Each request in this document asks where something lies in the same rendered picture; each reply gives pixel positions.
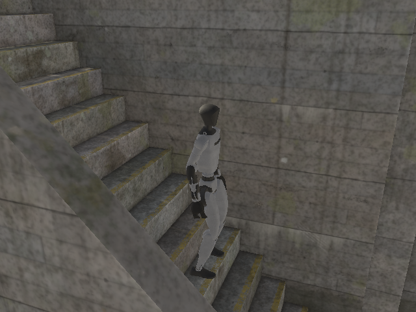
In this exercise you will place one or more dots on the stairs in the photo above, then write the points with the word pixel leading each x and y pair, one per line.
pixel 118 151

